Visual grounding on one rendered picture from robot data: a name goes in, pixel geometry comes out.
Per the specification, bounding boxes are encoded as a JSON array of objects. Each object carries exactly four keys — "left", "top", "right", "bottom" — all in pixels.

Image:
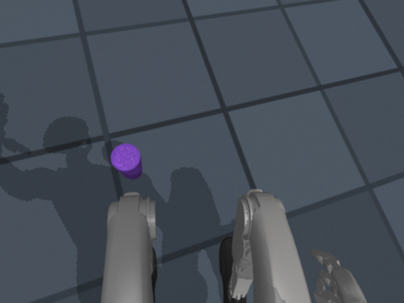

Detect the right robot foot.
[{"left": 219, "top": 237, "right": 247, "bottom": 303}]

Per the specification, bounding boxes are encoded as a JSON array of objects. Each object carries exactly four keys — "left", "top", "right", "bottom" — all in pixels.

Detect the right robot hand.
[{"left": 311, "top": 249, "right": 367, "bottom": 303}]

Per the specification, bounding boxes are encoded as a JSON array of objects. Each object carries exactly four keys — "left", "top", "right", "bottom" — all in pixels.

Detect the cup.
[{"left": 110, "top": 143, "right": 142, "bottom": 180}]

